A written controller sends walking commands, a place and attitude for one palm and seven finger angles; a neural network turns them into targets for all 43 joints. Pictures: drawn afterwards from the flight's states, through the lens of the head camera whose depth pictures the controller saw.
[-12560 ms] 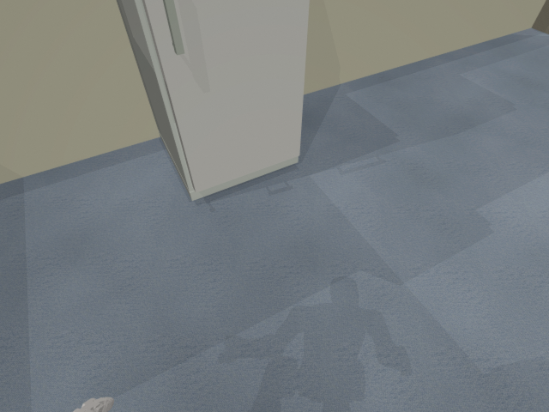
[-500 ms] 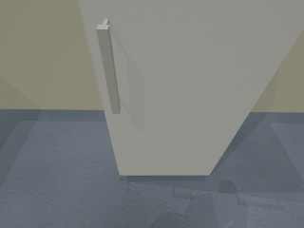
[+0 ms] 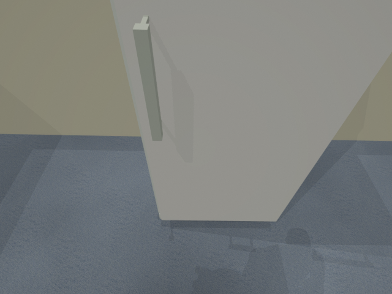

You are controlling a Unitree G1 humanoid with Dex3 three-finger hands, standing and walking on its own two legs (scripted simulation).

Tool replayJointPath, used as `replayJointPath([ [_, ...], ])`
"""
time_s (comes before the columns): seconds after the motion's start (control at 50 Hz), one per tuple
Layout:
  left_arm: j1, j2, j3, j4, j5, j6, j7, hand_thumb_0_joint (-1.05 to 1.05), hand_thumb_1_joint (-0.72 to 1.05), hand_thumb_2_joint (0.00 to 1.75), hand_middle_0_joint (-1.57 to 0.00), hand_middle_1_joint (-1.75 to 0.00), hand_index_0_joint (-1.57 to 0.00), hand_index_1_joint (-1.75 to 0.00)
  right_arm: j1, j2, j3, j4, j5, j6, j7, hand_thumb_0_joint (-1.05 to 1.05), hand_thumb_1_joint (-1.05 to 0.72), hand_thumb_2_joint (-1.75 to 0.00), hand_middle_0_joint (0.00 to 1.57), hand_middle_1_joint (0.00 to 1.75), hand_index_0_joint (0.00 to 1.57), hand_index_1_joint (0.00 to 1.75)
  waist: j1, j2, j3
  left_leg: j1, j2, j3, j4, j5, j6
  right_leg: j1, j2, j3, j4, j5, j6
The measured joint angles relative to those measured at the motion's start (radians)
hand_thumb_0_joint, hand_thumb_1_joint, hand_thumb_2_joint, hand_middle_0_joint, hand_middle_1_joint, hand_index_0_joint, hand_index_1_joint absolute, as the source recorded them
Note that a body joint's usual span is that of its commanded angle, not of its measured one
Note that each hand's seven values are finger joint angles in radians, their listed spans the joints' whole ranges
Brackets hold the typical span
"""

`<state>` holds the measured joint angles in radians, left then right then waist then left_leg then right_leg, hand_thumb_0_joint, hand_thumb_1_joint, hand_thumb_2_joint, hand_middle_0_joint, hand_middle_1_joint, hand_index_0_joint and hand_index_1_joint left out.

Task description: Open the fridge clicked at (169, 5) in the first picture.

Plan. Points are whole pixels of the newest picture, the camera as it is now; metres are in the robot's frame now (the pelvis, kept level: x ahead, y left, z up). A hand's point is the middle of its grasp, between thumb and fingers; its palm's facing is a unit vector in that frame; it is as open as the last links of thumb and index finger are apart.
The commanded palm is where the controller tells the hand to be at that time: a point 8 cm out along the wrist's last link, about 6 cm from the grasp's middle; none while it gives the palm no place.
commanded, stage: raise the hand to about handle height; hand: left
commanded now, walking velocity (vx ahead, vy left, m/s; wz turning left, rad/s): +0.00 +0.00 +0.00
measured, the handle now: (152, 87) +0.51 +0.15 +0.15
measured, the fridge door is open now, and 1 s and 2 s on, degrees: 0 0 0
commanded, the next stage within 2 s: none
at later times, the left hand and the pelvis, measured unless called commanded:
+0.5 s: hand (93, 272) +0.15 +0.20 +0.01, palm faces +0.15 -0.99 -0.06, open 9.5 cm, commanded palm +0.14 +0.26 +0.02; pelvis -0.03 -0.02 -0.07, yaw +3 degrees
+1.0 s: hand (74, 219) +0.21 +0.23 +0.08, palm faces +0.12 -0.99 -0.06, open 12.5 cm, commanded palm +0.18 +0.28 +0.10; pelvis -0.01 -0.01 -0.03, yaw +1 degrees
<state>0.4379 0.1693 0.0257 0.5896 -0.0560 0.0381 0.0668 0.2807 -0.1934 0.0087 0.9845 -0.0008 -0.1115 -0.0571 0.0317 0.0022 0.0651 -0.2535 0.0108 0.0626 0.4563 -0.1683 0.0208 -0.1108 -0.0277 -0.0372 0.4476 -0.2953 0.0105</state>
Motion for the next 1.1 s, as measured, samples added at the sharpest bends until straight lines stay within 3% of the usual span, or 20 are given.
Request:
replayJointPath([
  [0.06, 0.016, 0.007, 0.007, -0.355, -0.056, -0.085, 0.015, 0.02, 0.88, 0.88, -0.21, -0.32, -0.2, -0.32, 0.023, -0.018, 0.003, -0.12, 0.019, -0.106, 0.0, 0.01, -0.91, -0.89, 0.2, 0.3, 0.2, 0.3, -0.017, 0.006, -0.026, -0.057, -0.021, -0.015, 0.048, -0.002, 0.008, -0.064, -0.022, -0.018, 0.091, -0.043, 0.007],
  [0.1, -0.039, 0.006, 0.042, -0.44, -0.086, -0.202, -0.021, 0.01, 0.86, 0.87, -0.21, -0.33, -0.2, -0.33, -0.003, -0.027, -0.002, -0.182, 0.009, -0.138, 0.013, 0.01, -0.91, -0.89, 0.2, 0.3, 0.2, 0.3, -0.04, 0.013, -0.066, -0.141, -0.018, -0.029, 0.117, -0.019, 0.006, -0.142, -0.022, -0.03, 0.159, -0.065, 0.007],
  [0.18, -0.133, 0.007, 0.114, -0.444, -0.169, -0.498, -0.212, 0.01, 0.79, 0.84, -0.21, -0.38, -0.2, -0.38, -0.088, -0.032, -0.024, -0.294, -0.009, -0.157, 0.061, 0.01, -0.9, -0.89, 0.2, 0.3, 0.2, 0.3, -0.051, -0.002, -0.148, -0.364, 0.011, -0.023, 0.323, -0.087, -0.005, -0.372, -0.003, -0.016, 0.374, -0.136, -0.007],
  [0.22, -0.132, 0.015, 0.128, -0.446, -0.193, -0.558, -0.306, 0.0, 0.75, 0.83, -0.21, -0.4, -0.21, -0.4, -0.116, -0.042, -0.035, -0.358, -0.004, -0.148, 0.075, 0.01, -0.9, -0.89, 0.2, 0.3, 0.2, 0.3, -0.045, -0.007, -0.167, -0.449, 0.023, -0.021, 0.423, -0.124, -0.006, -0.458, 0.004, -0.01, 0.476, -0.174, -0.007],
  [0.28, -0.074, 0.026, 0.133, -0.474, -0.223, -0.493, -0.363, 0.0, 0.68, 0.8, -0.22, -0.44, -0.22, -0.44, -0.133, -0.06, -0.041, -0.44, 0.013, -0.12, 0.064, 0.01, -0.9, -0.89, 0.2, 0.3, 0.2, 0.3, -0.026, -0.012, -0.175, -0.515, 0.027, -0.028, 0.52, -0.166, -0.009, -0.519, 0.005, -0.013, 0.573, -0.213, -0.015],
  [0.36, 0.032, 0.037, 0.145, -0.551, -0.22, -0.392, -0.3, 0.01, 0.59, 0.76, -0.23, -0.5, -0.22, -0.5, -0.117, -0.067, -0.035, -0.484, 0.017, -0.109, 0.026, 0.02, -0.9, -0.89, 0.2, 0.3, 0.2, 0.3, 0.003, -0.001, -0.171, -0.533, 0.031, -0.062, 0.57, -0.193, -0.017, -0.513, 0.014, -0.044, 0.599, -0.246, -0.024],
  [0.42, 0.057, 0.056, 0.158, -0.621, -0.212, -0.412, -0.263, 0.01, 0.52, 0.73, -0.23, -0.55, -0.23, -0.55, -0.098, -0.062, -0.014, -0.467, 0.011, -0.128, 0.003, 0.02, -0.9, -0.89, 0.2, 0.3, 0.2, 0.3, 0.02, 0.011, -0.16, -0.529, 0.035, -0.095, 0.58, -0.199, -0.025, -0.486, 0.024, -0.075, 0.583, -0.249, -0.032],
  [0.46, 0.031, 0.07, 0.166, -0.644, -0.219, -0.433, -0.278, 0.01, 0.47, 0.71, -0.23, -0.57, -0.23, -0.58, -0.092, -0.055, 0.007, -0.44, 0.011, -0.142, -0.007, 0.02, -0.9, -0.89, 0.2, 0.3, 0.2, 0.3, 0.025, 0.022, -0.151, -0.524, 0.036, -0.113, 0.58, -0.199, -0.029, -0.47, 0.03, -0.092, 0.569, -0.245, -0.036],
  [0.52, -0.05, 0.098, 0.178, -0.634, -0.236, -0.411, -0.338, 0.01, 0.4, 0.68, -0.24, -0.62, -0.23, -0.62, -0.084, -0.04, 0.037, -0.399, 0.017, -0.151, -0.019, 0.02, -0.9, -0.89, 0.2, 0.3, 0.2, 0.3, 0.024, 0.034, -0.139, -0.509, 0.039, -0.124, 0.562, -0.191, -0.033, -0.449, 0.037, -0.103, 0.54, -0.234, -0.04],
  [0.58, -0.122, 0.125, 0.198, -0.594, -0.256, -0.326, -0.388, 0.01, 0.33, 0.65, -0.24, -0.66, -0.24, -0.67, -0.069, -0.021, 0.056, -0.367, 0.023, -0.153, -0.026, 0.02, -0.9, -0.89, 0.2, 0.3, 0.2, 0.3, 0.011, 0.044, -0.134, -0.476, 0.044, -0.117, 0.52, -0.178, -0.036, -0.42, 0.042, -0.095, 0.496, -0.214, -0.04],
  [0.66, -0.133, 0.138, 0.245, -0.579, -0.284, -0.237, -0.392, 0.01, 0.24, 0.61, -0.25, -0.72, -0.25, -0.73, -0.035, -0.01, 0.055, -0.351, 0.024, -0.161, -0.023, 0.02, -0.9, -0.89, 0.2, 0.3, 0.21, 0.3, -0.011, 0.05, -0.138, -0.41, 0.048, -0.084, 0.444, -0.16, -0.032, -0.373, 0.042, -0.065, 0.427, -0.187, -0.034],
  [0.74, -0.113, 0.134, 0.284, -0.599, -0.3, -0.231, -0.376, 0.01, 0.15, 0.57, -0.26, -0.78, -0.25, -0.78, -0.005, -0.026, 0.037, -0.349, 0.024, -0.171, -0.015, 0.02, -0.9, -0.89, 0.2, 0.3, 0.21, 0.3, -0.017, 0.048, -0.143, -0.359, 0.045, -0.06, 0.387, -0.148, -0.027, -0.334, 0.036, -0.043, 0.378, -0.17, -0.027],
  [0.92, -0.139, 0.137, 0.297, -0.62, -0.299, -0.207, -0.39, 0.0, -0.06, 0.48, -0.27, -0.92, -0.27, -0.92, -0.016, -0.088, 0.007, -0.341, 0.036, -0.187, -0.027, 0.02, -0.9, -0.89, 0.2, 0.3, 0.2, 0.3, 0.001, 0.042, -0.124, -0.285, 0.03, -0.052, 0.324, -0.131, -0.016, -0.258, 0.024, -0.038, 0.309, -0.148, -0.016],
  [1.1, -0.265, 0.175, 0.326, -0.591, -0.299, -0.128, -0.402, 0.0, -0.28, 0.39, -0.29, -1.05, -0.28, -1.06, -0.066, -0.074, 0.033, -0.356, 0.046, -0.189, -0.044, 0.02, -0.9, -0.89, 0.2, 0.3, 0.2, 0.3, 0.023, 0.038, -0.11, -0.194, 0.022, -0.052, 0.243, -0.096, -0.013, -0.164, 0.02, -0.041, 0.223, -0.11, -0.013],
])
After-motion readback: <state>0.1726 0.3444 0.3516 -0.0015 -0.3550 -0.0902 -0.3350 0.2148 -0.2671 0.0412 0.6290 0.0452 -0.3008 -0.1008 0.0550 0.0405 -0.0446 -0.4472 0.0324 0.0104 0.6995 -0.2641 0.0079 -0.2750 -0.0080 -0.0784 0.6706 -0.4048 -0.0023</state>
